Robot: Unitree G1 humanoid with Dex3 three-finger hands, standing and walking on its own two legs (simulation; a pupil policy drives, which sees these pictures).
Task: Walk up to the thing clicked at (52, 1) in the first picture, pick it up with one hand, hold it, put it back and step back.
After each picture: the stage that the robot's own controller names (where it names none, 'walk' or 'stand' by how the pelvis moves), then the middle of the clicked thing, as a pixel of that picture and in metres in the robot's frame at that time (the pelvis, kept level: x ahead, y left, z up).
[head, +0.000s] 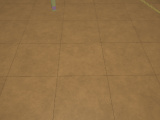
stand; (53, 2) +2.28 +0.44 -0.65
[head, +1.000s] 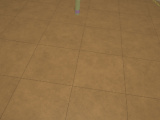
walk; (77, 6) +2.17 +0.16 -0.63
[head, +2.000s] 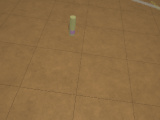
walk; (72, 26) +1.51 +0.09 -0.64
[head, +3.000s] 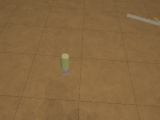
walk; (65, 64) +0.96 +0.13 -0.65
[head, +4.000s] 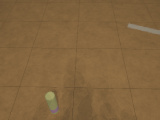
walk; (52, 103) +0.56 +0.24 -0.62
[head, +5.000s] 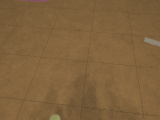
stand; out of the picture +0.40 +0.20 -0.63
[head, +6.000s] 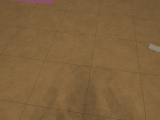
stand; out of the picture +0.36 +0.17 -0.66
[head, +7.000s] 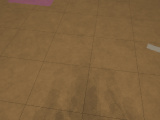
stand; out of the picture +0.37 +0.18 -0.66
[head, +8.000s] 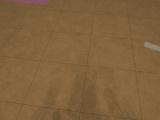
stand; out of the picture +0.37 +0.20 -0.66
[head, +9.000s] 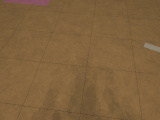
stand; out of the picture +0.36 +0.20 -0.66
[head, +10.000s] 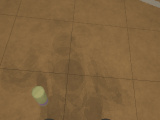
go down; (41, 97) +0.40 +0.21 -0.52
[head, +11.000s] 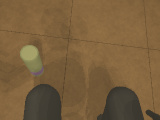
go down; (33, 63) +0.44 +0.23 -0.28
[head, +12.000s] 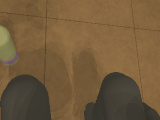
close in; (4, 49) +0.43 +0.26 -0.20
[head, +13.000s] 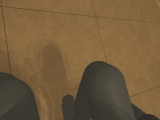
close; out of the picture +0.42 +0.28 -0.15
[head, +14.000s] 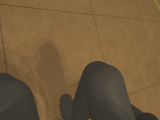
lift; out of the picture +0.41 +0.29 -0.15
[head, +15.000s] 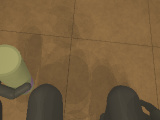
lift; (16, 75) +0.32 +0.22 -0.02
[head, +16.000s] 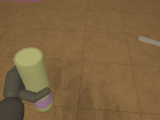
hold; (37, 84) +0.32 +0.15 +0.07
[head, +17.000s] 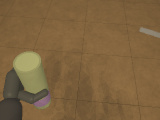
hold; (36, 85) +0.32 +0.16 +0.03
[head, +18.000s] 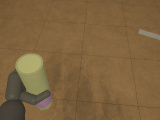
crouch; (37, 86) +0.32 +0.16 +0.03
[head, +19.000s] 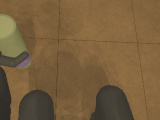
crouch; (13, 48) +0.44 +0.20 -0.05
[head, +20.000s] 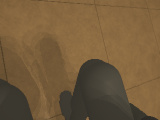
lower; out of the picture +0.43 +0.29 -0.16
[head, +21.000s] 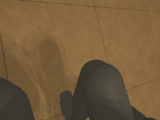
lower; out of the picture +0.43 +0.29 -0.16
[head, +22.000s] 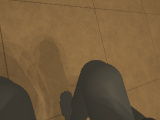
lower; out of the picture +0.42 +0.29 -0.16
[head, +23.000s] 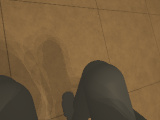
lower; out of the picture +0.41 +0.29 -0.16
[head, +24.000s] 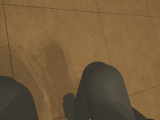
loosen; out of the picture +0.42 +0.26 -0.15
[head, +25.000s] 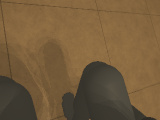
withdraw; out of the picture +0.41 +0.27 -0.16
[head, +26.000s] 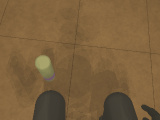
walk; (46, 70) +0.45 +0.20 -0.36
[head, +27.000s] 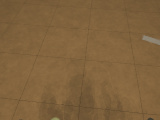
stand; out of the picture +0.38 +0.17 -0.60
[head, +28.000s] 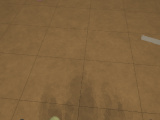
stand; out of the picture +0.38 +0.18 -0.60
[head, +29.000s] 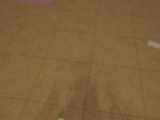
stand; out of the picture +0.38 +0.16 -0.65
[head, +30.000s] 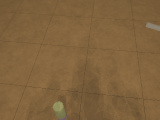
walk; (60, 112) +0.43 +0.18 -0.63
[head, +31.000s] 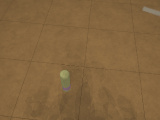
walk; (65, 81) +0.63 +0.13 -0.62
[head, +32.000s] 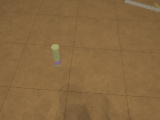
walk; (56, 55) +0.94 +0.25 -0.63
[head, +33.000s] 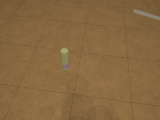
stand; (65, 59) +0.98 +0.17 -0.65
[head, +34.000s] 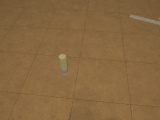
stand; (63, 65) +1.00 +0.20 -0.66
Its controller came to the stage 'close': yes
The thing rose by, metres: 0.68
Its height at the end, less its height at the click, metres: +0.00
